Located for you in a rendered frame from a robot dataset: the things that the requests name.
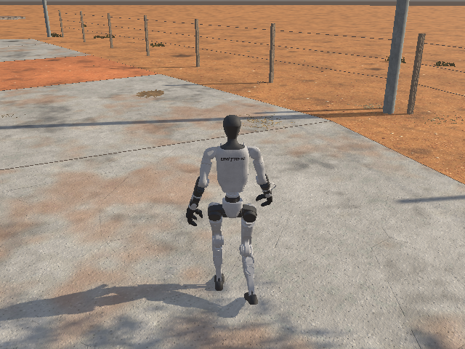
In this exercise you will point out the robot right shin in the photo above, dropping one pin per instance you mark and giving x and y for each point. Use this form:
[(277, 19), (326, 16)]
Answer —
[(248, 269)]

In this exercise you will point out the robot left thigh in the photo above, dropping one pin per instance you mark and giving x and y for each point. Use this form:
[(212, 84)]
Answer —
[(215, 219)]

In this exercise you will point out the right robot hand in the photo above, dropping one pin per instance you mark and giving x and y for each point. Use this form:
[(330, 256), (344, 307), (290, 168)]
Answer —
[(268, 202)]

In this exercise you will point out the left robot forearm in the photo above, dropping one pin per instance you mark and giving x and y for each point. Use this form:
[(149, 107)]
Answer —
[(196, 196)]

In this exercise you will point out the robot left upper arm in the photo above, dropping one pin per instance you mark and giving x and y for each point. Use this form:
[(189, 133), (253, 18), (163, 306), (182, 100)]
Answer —
[(206, 163)]

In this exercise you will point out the left robot hand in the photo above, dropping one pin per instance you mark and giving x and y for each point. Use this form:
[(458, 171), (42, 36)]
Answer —
[(190, 216)]

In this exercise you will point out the right robot forearm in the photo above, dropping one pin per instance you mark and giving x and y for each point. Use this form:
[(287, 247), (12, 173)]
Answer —
[(266, 189)]

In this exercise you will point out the robot right upper arm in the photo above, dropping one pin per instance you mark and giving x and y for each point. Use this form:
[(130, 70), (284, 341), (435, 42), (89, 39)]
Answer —
[(258, 162)]

